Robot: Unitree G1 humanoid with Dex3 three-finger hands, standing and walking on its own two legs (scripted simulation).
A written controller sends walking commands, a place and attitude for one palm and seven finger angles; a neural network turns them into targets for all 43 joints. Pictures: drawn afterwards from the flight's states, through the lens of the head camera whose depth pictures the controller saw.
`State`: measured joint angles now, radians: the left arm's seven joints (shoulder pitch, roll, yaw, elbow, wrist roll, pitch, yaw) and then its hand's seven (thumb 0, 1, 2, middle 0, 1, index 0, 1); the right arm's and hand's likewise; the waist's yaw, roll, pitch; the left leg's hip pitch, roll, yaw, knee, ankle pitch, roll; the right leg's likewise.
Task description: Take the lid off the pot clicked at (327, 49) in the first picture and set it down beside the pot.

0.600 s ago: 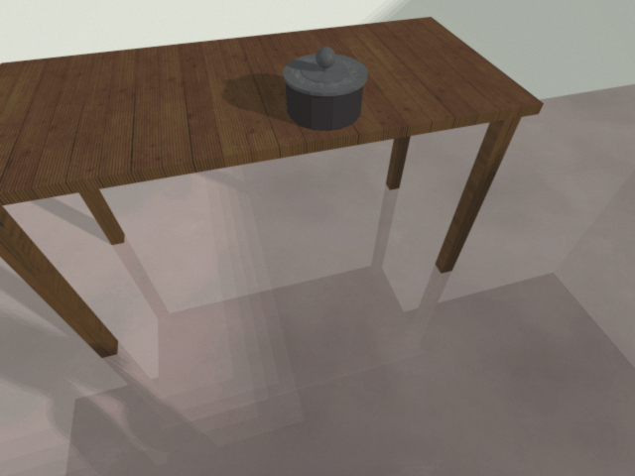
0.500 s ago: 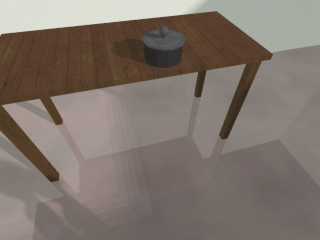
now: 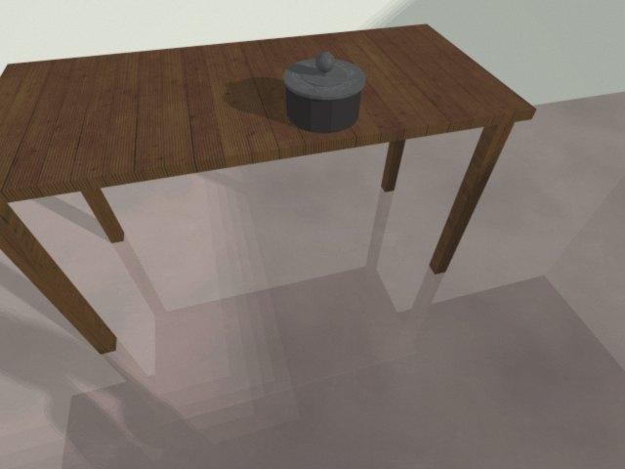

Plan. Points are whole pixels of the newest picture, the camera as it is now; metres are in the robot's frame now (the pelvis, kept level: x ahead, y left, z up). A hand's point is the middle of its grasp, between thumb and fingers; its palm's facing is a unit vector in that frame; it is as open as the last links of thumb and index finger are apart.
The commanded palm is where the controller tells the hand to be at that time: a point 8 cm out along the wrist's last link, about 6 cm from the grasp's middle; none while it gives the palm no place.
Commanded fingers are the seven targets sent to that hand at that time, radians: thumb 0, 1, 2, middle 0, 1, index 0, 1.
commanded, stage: look at it before walking up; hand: left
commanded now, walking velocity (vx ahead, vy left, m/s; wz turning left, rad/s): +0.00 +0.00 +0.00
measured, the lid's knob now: (325, 62) +0.92 +0.03 +0.10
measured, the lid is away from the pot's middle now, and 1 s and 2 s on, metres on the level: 0.00 0.00 0.00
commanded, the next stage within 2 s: walk to a spot facing it in 0.04 s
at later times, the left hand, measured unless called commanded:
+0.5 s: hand out of the picture +0.02 +0.19 -0.18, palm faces -0.06 -0.97 -0.24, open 7.4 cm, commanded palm none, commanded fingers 0.00 0.90 0.90 -0.20 -0.30 -0.20 -0.30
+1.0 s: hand out of the picture +0.11 +0.21 -0.17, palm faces -0.29 -0.93 -0.25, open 7.4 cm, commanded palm none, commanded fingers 0.00 0.90 0.90 -0.20 -0.30 -0.20 -0.30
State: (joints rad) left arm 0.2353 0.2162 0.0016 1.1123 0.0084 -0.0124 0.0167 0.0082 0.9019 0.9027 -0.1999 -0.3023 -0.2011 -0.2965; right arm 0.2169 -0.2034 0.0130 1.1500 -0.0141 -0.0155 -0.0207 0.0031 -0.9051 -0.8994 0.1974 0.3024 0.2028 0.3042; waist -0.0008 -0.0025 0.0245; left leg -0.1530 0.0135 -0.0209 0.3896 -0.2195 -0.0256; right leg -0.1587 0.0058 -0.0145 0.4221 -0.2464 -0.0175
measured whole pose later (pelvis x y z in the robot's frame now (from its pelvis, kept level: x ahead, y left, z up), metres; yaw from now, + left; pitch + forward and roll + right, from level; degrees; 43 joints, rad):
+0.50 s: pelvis -0.01 -0.01 -0.02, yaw -7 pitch +0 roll +2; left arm 0.28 0.20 0.06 1.02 0.02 0.04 -0.01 0.01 0.90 0.90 -0.20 -0.30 -0.20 -0.30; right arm 0.24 -0.18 -0.04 1.04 -0.02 0.01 -0.03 0.00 -0.90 -0.90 0.20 0.30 0.20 0.30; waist 0.01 0.00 0.06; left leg -0.24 0.06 0.09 0.57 -0.32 -0.04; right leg -0.32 0.06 0.10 0.65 -0.32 -0.03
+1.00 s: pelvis -0.03 +0.02 -0.01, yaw -23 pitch +0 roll +1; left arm 0.23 0.28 0.10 0.88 0.02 0.06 -0.02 0.01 0.90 0.90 -0.20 -0.30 -0.20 -0.30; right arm 0.15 -0.19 -0.02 0.84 -0.02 0.01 -0.03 0.00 -0.90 -0.90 0.20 0.30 0.20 0.30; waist 0.04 -0.07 0.05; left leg -0.21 0.01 0.01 0.47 -0.27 -0.01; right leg -0.54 0.08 0.10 1.04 -0.40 0.05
